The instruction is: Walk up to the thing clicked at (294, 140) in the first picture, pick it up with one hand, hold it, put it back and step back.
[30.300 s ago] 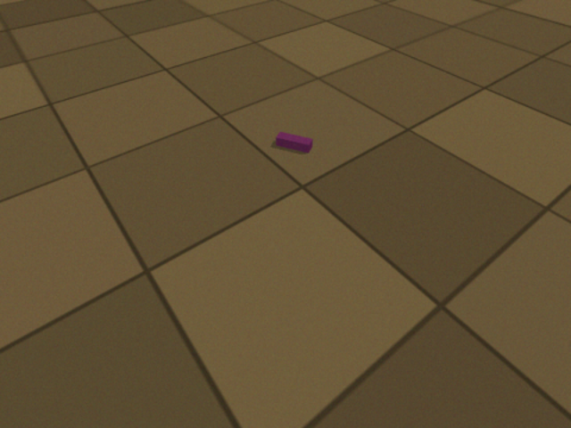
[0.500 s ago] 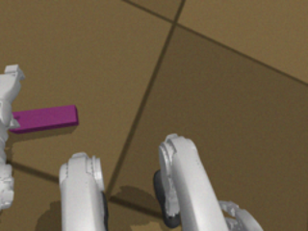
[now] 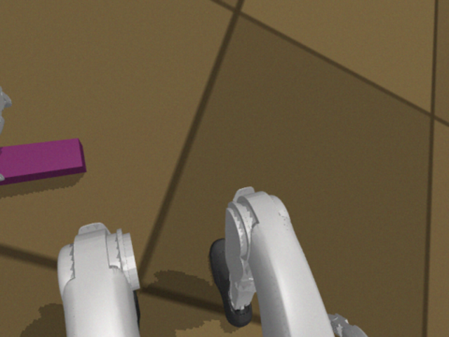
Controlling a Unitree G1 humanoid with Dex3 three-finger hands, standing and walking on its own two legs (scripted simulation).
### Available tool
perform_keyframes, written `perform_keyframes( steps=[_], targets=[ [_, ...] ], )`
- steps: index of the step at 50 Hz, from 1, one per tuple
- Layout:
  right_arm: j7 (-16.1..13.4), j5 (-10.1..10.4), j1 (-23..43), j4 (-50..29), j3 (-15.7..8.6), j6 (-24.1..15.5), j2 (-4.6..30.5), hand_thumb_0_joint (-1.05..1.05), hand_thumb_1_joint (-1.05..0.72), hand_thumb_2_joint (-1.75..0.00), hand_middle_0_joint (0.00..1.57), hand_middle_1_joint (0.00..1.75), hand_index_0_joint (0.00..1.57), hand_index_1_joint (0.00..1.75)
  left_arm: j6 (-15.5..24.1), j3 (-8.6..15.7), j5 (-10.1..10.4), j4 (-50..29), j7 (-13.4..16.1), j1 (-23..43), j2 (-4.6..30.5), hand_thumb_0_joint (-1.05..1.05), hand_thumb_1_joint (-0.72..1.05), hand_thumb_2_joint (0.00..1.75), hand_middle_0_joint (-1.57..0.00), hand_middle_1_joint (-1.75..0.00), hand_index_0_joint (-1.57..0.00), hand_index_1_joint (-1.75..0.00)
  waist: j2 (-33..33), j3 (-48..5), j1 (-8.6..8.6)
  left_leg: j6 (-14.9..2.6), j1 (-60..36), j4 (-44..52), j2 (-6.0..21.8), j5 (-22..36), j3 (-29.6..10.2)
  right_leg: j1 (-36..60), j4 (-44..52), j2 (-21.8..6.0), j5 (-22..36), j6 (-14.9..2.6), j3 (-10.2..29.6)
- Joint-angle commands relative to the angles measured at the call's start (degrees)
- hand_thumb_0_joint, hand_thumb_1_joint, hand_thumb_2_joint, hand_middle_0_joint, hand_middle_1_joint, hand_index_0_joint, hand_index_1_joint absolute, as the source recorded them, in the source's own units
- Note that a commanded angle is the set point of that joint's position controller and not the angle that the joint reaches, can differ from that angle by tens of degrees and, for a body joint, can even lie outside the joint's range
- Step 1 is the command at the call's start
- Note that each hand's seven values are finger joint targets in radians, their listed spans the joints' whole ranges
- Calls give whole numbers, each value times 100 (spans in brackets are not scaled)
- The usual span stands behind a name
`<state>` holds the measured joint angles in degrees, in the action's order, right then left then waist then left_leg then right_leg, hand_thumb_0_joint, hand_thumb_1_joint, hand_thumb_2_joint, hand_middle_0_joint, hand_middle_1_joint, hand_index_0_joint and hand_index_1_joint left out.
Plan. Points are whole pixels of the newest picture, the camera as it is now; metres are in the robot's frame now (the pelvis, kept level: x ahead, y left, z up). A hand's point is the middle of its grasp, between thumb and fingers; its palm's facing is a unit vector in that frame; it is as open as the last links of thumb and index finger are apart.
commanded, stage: home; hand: left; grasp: from above
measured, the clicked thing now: (28, 162) +0.48 +0.29 -0.30
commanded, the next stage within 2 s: none
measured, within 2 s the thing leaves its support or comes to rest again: neither
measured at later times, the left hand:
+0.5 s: hand out of the picture +0.36 +0.27 +0.03, palm faces -0.26 -0.66 -0.71, open 7.9 cm
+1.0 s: hand out of the picture +0.26 +0.22 +0.24, palm faces +0.15 -0.95 -0.26, open 7.4 cm
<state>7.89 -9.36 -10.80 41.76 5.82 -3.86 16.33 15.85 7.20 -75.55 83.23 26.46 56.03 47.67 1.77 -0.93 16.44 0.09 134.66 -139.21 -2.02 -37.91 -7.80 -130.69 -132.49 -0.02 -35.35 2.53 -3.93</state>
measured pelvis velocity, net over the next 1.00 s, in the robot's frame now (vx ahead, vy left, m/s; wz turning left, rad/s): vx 0.05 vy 0.00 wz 0.12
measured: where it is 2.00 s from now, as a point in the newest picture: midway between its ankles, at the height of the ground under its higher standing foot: (183, 319)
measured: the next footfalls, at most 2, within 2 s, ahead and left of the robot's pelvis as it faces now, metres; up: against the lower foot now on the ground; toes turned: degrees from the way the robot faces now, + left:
none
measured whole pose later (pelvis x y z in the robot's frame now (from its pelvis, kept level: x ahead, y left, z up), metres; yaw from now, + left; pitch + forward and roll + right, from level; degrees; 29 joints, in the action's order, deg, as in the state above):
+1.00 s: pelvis +0.05 +0.00 +0.32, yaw +7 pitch +20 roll -4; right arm -7.0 2.3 -11.4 31.7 3.5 -7.0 11.4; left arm -21.4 3.6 1.5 7.3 4.9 -11.1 15.0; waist -1.8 -10.4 4.3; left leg 0.4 64.4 -76.9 0.5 -32.1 -4.5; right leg -62.5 -72.7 -0.3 -29.8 1.1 -2.8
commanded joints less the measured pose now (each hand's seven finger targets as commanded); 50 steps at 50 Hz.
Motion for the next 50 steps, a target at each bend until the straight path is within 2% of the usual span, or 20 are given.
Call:
perform_keyframes(
  steps=[1, 3, 6, 8, 9, 11, 14, 16, 17, 20, 22, 24, 25, 27, 30, 33, 36, 41, 45, 50],
  targets=[
    [16, 69, -1157, -99, -653, -107, 1626, 0, -89, -90, 20, 30, 20, 30, -532, 252, 481, -1164, 234, 1841, 1432, 0, -14, 90, -24, -63, -22, -65, -2970, -4755, -188, -40, -4048, 1961, 65, 1032, 486, 1787, 1168, 112, 1053, -512, -534],
    [43, 173, -1271, -95, -793, -107, 1650, 0, -89, -90, 20, 30, 20, 30, -735, 338, 791, -1443, -1, 1585, 1451, 0, -1, 92, -24, -61, -22, -63, -2841, -5035, -381, -62, -4101, 2073, 54, 1133, 528, 2064, 1305, 88, 1150, -524, -454],
    [99, 358, -1394, -152, -945, -50, 1560, 0, -89, -90, 20, 30, 20, 30, -985, 333, 1454, -2026, -480, 1002, 1103, 0, 17, 92, -23, -55, -22, -56, -2622, -5280, -625, -95, -4219, 2397, 42, 1231, 550, 2577, 1634, 87, 1217, -509, -358],
    [119, 493, -1383, -234, -1005, 13, 1501, 0, -89, -90, 20, 30, 20, 30, -1107, 139, 1925, -2499, -891, 582, 656, 0, 31, 91, -22, -49, -21, -51, -2371, -5258, -657, -118, -4298, 2584, 58, 1294, 506, 2839, 1880, 110, 1255, -485, -326],
    [111, 571, -1352, -306, -1031, 62, 1478, 0, -89, -90, 20, 30, 20, 30, -1180, 137, 2176, -2940, -1091, 344, 618, 0, 38, 90, -22, -46, -21, -47, -2139, -5341, -707, -153, -4303, 2652, 58, 1333, 508, 3099, 2035, 133, 1323, -468, -295],
    [68, 704, -1207, -479, -1043, 148, 1380, 0, -89, -90, 20, 30, 20, 30, -1355, 86, 2685, -3349, -1472, -455, 259, 0, 54, 95, -23, -45, -22, -46, -1663, -5052, -748, -185, -4149, 2898, 56, 1266, 449, 3376, 2282, 143, 1334, -431, -253],
    [-66, 798, -963, -724, -1063, 251, 1312, 0, -90, -90, 20, 30, 20, 30, -1490, 212, 3387, -4404, -1939, -1052, 43, 0, 78, 94, -21, -36, -21, -37, -1159, -4684, -852, -211, -4078, 3107, 72, 1206, 436, 3663, 2682, 139, 1300, -450, -151],
    [-144, 859, -811, -837, -1037, 263, 1170, 0, -90, -90, 20, 30, 20, 30, -1554, -42, 3808, -4846, -2208, -1565, -461, 0, 90, 91, -20, -30, -20, -30, -907, -4409, -844, -239, -4035, 3318, 82, 1128, 450, 3951, 2952, 128, 1283, -432, -85],
    [-179, 890, -745, -953, -1050, 256, 1078, 0, -90, -90, 20, 30, 20, 30, -1573, 80, 4003, -5217, -2249, -1740, -376, 0, 90, 90, -20, -30, -20, -30, -890, -4612, -966, -270, -4167, 3455, 108, 1061, 507, 4243, 3108, 152, 1242, -392, -35],
    [-313, 956, -490, -1093, -1080, 249, 1033, 0, -90, -90, 20, 30, 20, 30, -1621, 207, 4458, -5806, -2336, -2102, -522, 0, 90, 90, -20, -30, -20, -30, -1002, -4372, -1081, -217, -4584, 3919, 150, 790, 415, 4312, 3420, 95, 948, -423, 23],
    [-399, 995, -351, -1184, -1088, 210, 950, 0, -90, -90, 20, 30, 20, 30, -1652, 7, 4721, -6170, -2362, -2280, -937, 0, 90, 90, -20, -30, -20, -30, -1068, -4124, -1025, -190, -4900, 4234, 184, 537, 356, 4250, 3657, 85, 716, -435, 21],
    [-491, 1032, -184, -1248, -1081, 157, 939, 0, -90, -90, 20, 30, 20, 30, -1757, 112, 4983, -6372, -2332, -2646, -958, 0, 90, 90, -20, -30, -20, -30, -1039, -3954, -1116, -190, -5172, 4563, 193, 270, 321, 4425, 3939, 66, 504, -427, 40],
    [-535, 1038, -126, -1294, -1080, 117, 899, 0, -90, -90, 20, 30, 20, 30, -1813, -28, 5112, -6461, -2343, -2916, -1234, 0, 90, 90, -20, -30, -20, -30, -1013, -3813, -1068, -173, -5291, 4725, 205, 209, 330, 4481, 4074, 77, 443, -427, 42],
    [-632, 1075, -34, -1409, -1078, 40, 887, 0, -90, -90, 20, 30, 20, 30, -1955, 109, 5390, -6876, -2314, -3225, -1237, 0, 90, 90, -20, -30, -20, -30, -1120, -4019, -1179, -145, -5737, 5013, 205, 234, 305, 4782, 4280, 62, 448, -425, 68],
    [-780, 1107, 169, -1510, -1036, -53, 805, 0, -90, -90, 20, 30, 20, 30, -2249, -99, 5889, -7288, -2297, -3760, -1615, 0, 90, 90, -20, -30, -20, -30, -932, -3802, -1086, -154, -6103, 5357, 210, 291, 325, 5201, 4746, 61, 464, -404, 111],
    [-939, 1133, 289, -1582, -963, -158, 741, 0, -90, -90, 20, 30, 20, 30, -2499, 17, 6367, -7725, -2242, -4087, -1634, 0, 90, 90, -20, -30, -20, -30, -966, -3709, -1133, -147, -6559, 5776, 207, 207, 297, 5591, 5158, 51, 362, -393, 179],
    [-1064, 1153, 372, -1687, -874, -265, 620, 0, -90, -90, 20, 30, 20, 30, -2735, -34, 6800, -8061, -2191, -4579, -1819, 0, 90, 90, -20, -30, -20, -30, -898, -3439, -1121, -153, -6880, 6181, 206, 176, 273, 6061, 5593, 56, 335, -374, 225],
    [-1291, 1187, 183, -1706, -730, -403, 469, 0, -90, -90, 20, 30, 20, 30, -3143, -96, 7251, -8240, -2097, -5617, -2244, 0, 90, 90, -20, -30, -20, -30, -739, -3106, -1115, -108, -7689, 6808, 220, 950, 250, 6967, 6284, 65, 960, -368, 217],
    [-1494, 1182, 55, -1731, -623, -530, 397, 0, -90, -90, 20, 30, 20, 30, -3416, 33, 7591, -8576, -2075, -5969, -2414, 0, 90, 90, -20, -30, -20, -30, -756, -2862, -1196, -81, -8285, 7338, 249, 1384, 232, 7643, 6795, 75, 1308, -369, 204],
    [-1711, 1140, -138, -1848, -559, -703, 309, 0, -90, -90, 20, 30, 20, 30, -3646, 7, 7836, -8958, -2122, -6769, -2652, 0, 90, 90, -20, -30, -20, -30, -790, -2388, -1267, -64, -8924, 8014, 248, 1627, 272, 8399, 7491, 99, 1537, -343, 153]
  ],
)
